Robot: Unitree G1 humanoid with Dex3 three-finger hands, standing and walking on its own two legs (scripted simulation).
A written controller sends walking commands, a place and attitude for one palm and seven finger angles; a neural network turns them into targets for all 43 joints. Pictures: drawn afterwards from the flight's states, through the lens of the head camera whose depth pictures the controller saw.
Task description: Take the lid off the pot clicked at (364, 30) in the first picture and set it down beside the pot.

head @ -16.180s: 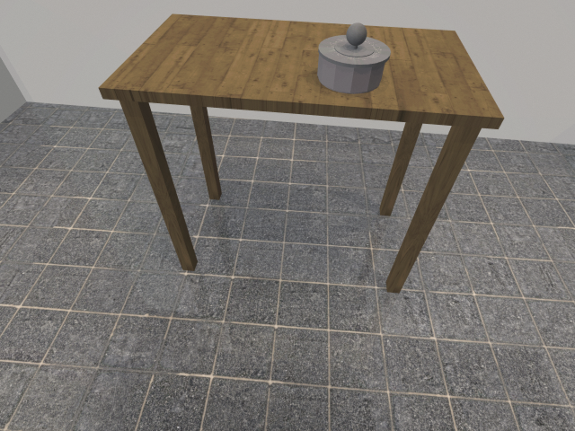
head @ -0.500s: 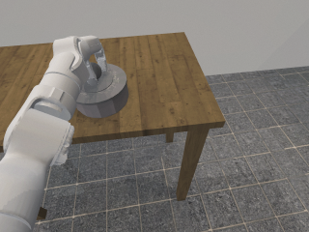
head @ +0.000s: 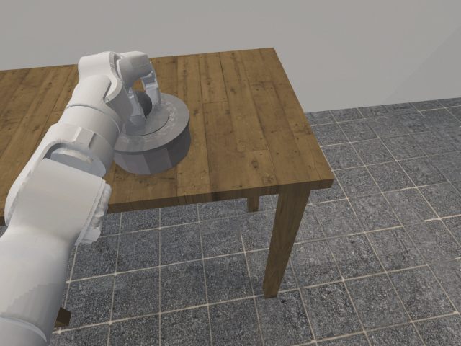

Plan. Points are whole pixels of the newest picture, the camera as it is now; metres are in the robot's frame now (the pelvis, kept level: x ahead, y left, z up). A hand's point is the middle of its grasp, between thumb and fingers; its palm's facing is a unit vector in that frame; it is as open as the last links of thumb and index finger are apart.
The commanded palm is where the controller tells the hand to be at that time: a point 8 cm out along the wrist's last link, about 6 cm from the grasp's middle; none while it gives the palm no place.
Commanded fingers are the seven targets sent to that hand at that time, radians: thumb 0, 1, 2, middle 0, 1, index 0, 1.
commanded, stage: lift the lid straight up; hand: left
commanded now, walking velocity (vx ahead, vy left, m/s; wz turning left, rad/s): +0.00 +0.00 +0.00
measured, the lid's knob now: (138, 104) +0.50 +0.14 +0.17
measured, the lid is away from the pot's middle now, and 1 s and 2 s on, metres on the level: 0.01 0.01 0.03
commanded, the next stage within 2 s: move the lid sideways beside the pot in 1.76 s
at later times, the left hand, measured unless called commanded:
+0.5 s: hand (129, 78) +0.48 +0.13 +0.24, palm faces -0.36 -0.12 -0.93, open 7.3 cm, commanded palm +0.48 +0.14 +0.30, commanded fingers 0.00 0.83 0.62 -0.87 -1.08 -0.85 -1.08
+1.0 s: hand (112, 53) +0.49 +0.15 +0.28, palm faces -0.30 -0.16 -0.94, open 7.3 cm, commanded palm +0.48 +0.14 +0.35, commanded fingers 0.00 0.83 0.62 -0.87 -1.08 -0.85 -1.08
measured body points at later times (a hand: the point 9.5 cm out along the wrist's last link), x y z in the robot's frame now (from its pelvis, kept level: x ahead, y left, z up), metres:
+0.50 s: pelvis +0.00 +0.00 +0.00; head +0.02 -0.02 +0.45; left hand +0.49 +0.14 +0.29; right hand +0.03 -0.28 -0.14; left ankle +0.00 +0.10 -0.74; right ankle -0.05 -0.12 -0.74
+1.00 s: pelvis +0.00 +0.00 +0.00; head +0.03 -0.02 +0.45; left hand +0.50 +0.15 +0.33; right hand +0.03 -0.28 -0.13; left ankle +0.00 +0.10 -0.74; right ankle -0.05 -0.12 -0.74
